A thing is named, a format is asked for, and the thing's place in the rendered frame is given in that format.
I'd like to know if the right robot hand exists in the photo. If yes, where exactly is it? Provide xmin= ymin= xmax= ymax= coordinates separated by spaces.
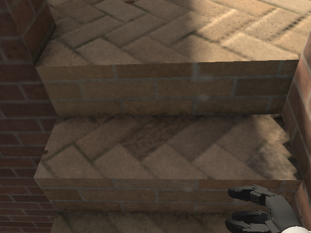
xmin=225 ymin=184 xmax=302 ymax=233

